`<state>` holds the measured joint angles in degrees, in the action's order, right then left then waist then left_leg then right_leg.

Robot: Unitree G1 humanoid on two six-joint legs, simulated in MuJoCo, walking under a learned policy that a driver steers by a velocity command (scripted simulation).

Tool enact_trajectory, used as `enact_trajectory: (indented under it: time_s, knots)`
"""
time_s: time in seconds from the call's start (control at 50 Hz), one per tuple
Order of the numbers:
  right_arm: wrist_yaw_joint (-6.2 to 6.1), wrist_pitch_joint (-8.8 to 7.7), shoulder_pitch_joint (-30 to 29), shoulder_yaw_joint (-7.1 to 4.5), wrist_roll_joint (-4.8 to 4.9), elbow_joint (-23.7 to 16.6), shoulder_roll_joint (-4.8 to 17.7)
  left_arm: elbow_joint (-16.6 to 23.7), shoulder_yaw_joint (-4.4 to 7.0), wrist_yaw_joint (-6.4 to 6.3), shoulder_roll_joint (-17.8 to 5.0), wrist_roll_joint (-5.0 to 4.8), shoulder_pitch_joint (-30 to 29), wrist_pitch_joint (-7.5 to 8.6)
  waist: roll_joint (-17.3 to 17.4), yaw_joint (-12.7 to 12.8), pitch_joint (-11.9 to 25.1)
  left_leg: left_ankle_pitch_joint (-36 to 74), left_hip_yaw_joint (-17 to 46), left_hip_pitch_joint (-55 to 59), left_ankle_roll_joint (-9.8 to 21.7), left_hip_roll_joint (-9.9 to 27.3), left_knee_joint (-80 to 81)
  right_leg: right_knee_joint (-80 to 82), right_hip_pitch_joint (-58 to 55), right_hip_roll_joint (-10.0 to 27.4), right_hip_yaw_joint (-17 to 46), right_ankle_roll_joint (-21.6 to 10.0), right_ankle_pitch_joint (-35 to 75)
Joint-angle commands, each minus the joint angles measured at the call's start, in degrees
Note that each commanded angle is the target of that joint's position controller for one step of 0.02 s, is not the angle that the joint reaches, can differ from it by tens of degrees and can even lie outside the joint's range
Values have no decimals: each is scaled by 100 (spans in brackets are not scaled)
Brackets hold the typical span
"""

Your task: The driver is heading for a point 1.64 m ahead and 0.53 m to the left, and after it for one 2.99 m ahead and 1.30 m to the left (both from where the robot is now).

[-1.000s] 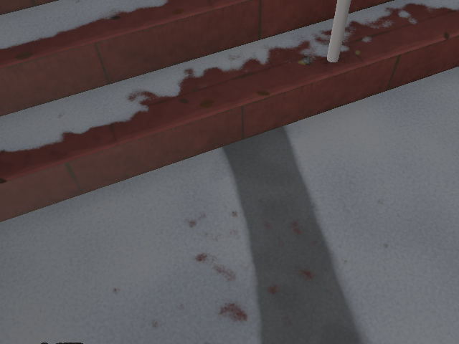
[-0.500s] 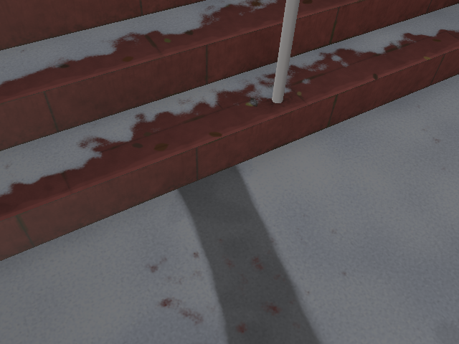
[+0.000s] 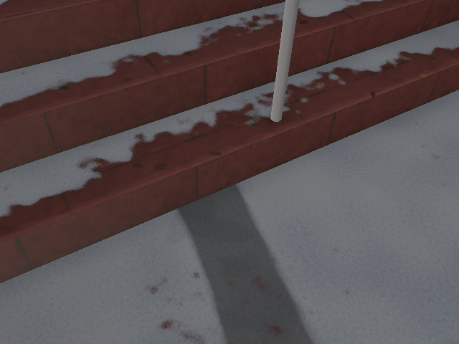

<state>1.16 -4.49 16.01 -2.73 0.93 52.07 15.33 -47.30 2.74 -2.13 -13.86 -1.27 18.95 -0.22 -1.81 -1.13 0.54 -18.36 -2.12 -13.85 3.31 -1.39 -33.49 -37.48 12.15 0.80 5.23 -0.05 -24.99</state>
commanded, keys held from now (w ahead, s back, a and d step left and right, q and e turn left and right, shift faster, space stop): w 0.62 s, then w+q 0.38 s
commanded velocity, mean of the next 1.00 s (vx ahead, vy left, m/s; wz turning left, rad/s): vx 0.46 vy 0.00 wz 0.11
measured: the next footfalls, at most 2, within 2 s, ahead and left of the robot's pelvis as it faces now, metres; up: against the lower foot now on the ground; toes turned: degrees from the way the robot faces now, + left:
right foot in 0.44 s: +0.36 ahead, -0.16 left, +0.00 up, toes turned -1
left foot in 0.98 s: +0.66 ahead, +0.08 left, +0.00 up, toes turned +10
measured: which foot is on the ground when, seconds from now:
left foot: down 0.00-0.44, up 0.46-0.96, down 0.98-1.00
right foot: up 0.00-0.42, down 0.44-1.00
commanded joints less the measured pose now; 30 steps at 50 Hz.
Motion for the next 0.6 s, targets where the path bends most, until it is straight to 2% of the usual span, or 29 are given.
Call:
enact_trajectory:
  time_s: [0.02,0.04,0.08,0.12,0.14,0.22,0.28,0.32,0.36,0.38,0.4,0.42,0.44,0.46,0.48,0.5,0.52,0.54,0.56,0.6]
  knots:
    - [57,-197,982,-231,-144,23,1149,963,157,-41,-704,-138,-1160,363,1398,-448,-697,-2162,4617,1575,1499,2510,2726,-2345,3332,-107,161,-121,-702]
    - [18,-221,663,-151,-103,-93,869,820,168,22,-712,-149,-944,433,1012,-265,-826,-1916,3963,1577,1323,2275,2630,-2640,3486,140,233,-240,-117]
    - [-23,-198,453,-112,-47,-175,803,657,185,109,-620,-45,-879,525,702,-173,-683,-914,2843,1753,902,1830,2625,-2420,3533,438,41,-353,788]
    - [-31,-150,734,-14,-68,-88,529,656,189,197,-508,18,-1059,522,738,-259,-485,172,2001,1781,720,1451,2679,-1996,3215,460,-216,-276,1342]
    - [-44,-125,888,3,-60,-37,510,676,175,232,-430,30,-1150,505,737,-297,-447,594,1734,1827,734,1375,2689,-1729,3177,424,-339,-198,1492]
    - [-149,-13,1052,-20,-60,35,800,921,58,319,-180,22,-1893,503,726,-455,-599,1299,1115,1462,747,1272,2753,-290,2746,272,-592,69,2149]
    - [-177,31,1197,-47,-26,120,928,1049,37,408,-270,-27,-2272,518,784,-520,-758,1386,962,1227,775,1401,2776,261,2351,181,-685,89,2455]
    - [-201,31,1179,-74,12,148,939,1166,25,462,-365,-42,-2464,563,776,-432,-875,1482,936,1270,694,1563,2695,491,2226,205,-580,-36,2503]
    - [-203,50,1105,-125,34,146,1014,1190,57,490,-532,-30,-2406,588,792,-255,-822,2023,897,1483,606,1703,2481,655,1961,153,-584,-221,2309]
    - [-201,65,1024,-149,26,124,1071,1145,108,482,-657,-15,-2178,593,839,-68,-640,2926,809,1562,541,1696,2151,700,1549,35,-669,-333,2185]
    - [-199,93,949,-163,16,102,1094,999,199,449,-823,6,-1649,586,851,259,-260,4043,605,1552,431,1551,1437,752,790,-134,-796,-478,2103]
    - [-203,127,940,-132,-26,67,1004,686,333,393,-1055,-7,-644,564,775,723,372,4551,379,1170,271,1274,273,745,-529,-233,-860,-651,2065]
    - [-211,134,990,-30,-160,-107,771,451,445,313,-1452,47,465,522,62,1084,1263,2958,205,-130,76,944,-1633,631,-2342,862,435,-992,1594]
    - [-163,8,1796,206,-88,-181,-134,337,473,374,-1864,106,666,522,-1683,549,2129,-1180,435,-1988,-232,-203,-3571,1700,-3726,2165,3482,-1911,-105]
    - [-128,-134,1348,39,93,-157,591,361,319,382,-1237,68,434,548,-1092,728,1615,-1282,1031,-2642,-144,60,-4234,2394,-3228,2070,3951,-1751,-842]
    - [-109,-212,656,-69,217,-374,924,399,234,367,-994,51,-74,573,-754,628,674,-730,860,-2977,-32,371,-4270,2411,-2421,1894,2996,-1481,-385]
    - [-141,-242,376,-60,167,-423,868,447,193,375,-894,79,-479,592,-215,445,339,-171,748,-2712,-23,664,-4030,2478,-1637,1665,2247,-1369,542]
    - [-160,-224,282,-86,58,-425,797,469,155,399,-747,131,-730,613,-88,266,116,173,719,-2465,-58,841,-3706,2582,-1041,1402,1653,-1305,1261]
    - [-150,-165,404,-94,20,-405,707,449,124,406,-644,197,-850,641,-243,74,119,392,769,-2106,-75,985,-3521,2722,-684,1222,1268,-1263,1628]
    - [-149,-36,481,-74,-1,-395,512,341,116,421,-612,155,-826,711,-244,-60,56,490,688,-1901,-158,1035,-3233,2957,-339,1094,863,-1350,2086]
